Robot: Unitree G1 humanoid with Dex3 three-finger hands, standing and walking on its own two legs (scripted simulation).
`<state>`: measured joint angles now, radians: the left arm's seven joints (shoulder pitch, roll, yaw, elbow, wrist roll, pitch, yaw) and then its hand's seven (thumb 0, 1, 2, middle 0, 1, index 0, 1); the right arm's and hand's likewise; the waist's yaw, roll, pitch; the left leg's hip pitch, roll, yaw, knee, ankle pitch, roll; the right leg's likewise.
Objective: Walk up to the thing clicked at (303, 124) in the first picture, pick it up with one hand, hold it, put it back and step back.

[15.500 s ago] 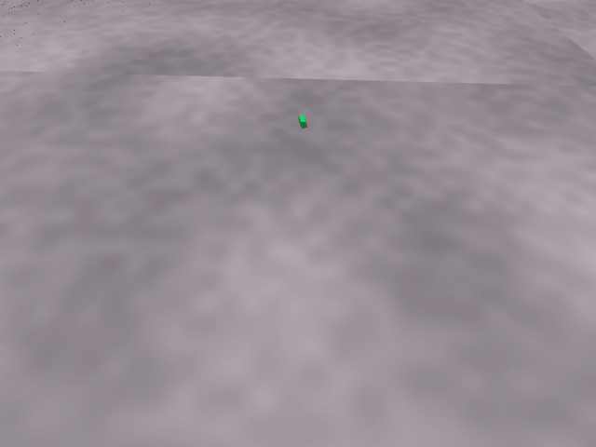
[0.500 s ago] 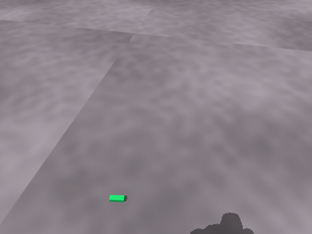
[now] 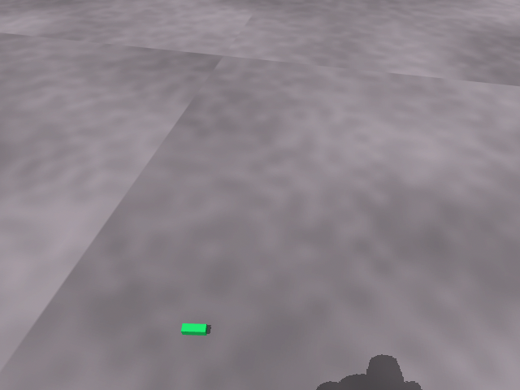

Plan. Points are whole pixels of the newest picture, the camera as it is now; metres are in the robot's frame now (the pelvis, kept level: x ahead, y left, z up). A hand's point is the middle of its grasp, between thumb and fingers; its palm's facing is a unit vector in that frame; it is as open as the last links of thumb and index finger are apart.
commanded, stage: stand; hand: left
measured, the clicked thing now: (194, 329) +0.51 +0.25 -0.77
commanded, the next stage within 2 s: walk up in 0.34 s
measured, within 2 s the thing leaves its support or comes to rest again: neither
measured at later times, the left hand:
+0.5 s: hand out of the picture +0.06 +0.28 -0.16, palm faces +0.02 -0.93 -0.36, open 7.4 cm
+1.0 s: hand out of the picture +0.17 +0.30 -0.17, palm faces -0.05 -0.93 -0.36, open 7.4 cm
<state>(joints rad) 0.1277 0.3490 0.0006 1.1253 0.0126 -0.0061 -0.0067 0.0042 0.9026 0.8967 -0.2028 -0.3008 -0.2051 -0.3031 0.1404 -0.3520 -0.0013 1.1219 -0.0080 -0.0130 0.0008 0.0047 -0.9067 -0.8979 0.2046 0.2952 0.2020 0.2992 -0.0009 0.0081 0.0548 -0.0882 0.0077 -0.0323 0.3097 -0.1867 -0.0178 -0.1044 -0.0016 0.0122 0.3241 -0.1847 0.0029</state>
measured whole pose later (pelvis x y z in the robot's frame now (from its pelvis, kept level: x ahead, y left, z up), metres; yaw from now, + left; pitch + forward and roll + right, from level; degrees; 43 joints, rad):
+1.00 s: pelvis +0.09 +0.04 -0.02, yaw -1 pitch -3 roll +0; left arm 0.15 0.37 0.03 1.00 0.01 0.02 -0.02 0.00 0.90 0.90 -0.20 -0.30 -0.20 -0.30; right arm 0.17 -0.36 -0.03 0.96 0.01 -0.01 -0.01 0.01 -0.90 -0.90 0.21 0.30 0.20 0.30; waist -0.01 0.01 0.12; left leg -0.18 0.03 0.02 0.57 -0.34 -0.01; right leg -0.23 -0.01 0.00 0.57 -0.29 0.00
